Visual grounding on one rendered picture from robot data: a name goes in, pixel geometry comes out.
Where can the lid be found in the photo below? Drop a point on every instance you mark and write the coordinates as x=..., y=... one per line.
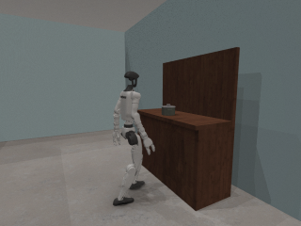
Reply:
x=168, y=106

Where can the robot right upper arm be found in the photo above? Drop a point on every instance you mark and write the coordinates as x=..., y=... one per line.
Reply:
x=135, y=96

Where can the table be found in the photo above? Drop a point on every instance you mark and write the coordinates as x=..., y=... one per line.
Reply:
x=193, y=149

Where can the left robot forearm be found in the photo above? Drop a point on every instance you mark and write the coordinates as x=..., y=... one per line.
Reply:
x=116, y=121

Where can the robot left upper arm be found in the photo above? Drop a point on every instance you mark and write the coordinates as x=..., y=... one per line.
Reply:
x=118, y=105

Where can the robot right foot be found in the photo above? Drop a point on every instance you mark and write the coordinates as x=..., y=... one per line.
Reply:
x=125, y=200

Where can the left robot hand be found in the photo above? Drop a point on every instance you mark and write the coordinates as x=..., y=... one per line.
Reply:
x=116, y=134

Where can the right robot forearm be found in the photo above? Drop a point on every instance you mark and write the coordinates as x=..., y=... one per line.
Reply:
x=139, y=126

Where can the right robot hand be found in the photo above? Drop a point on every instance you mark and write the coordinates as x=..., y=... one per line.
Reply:
x=147, y=143

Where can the pot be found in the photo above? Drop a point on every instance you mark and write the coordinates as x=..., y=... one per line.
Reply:
x=168, y=111

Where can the left robot shin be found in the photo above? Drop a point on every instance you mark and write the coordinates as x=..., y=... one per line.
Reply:
x=138, y=170

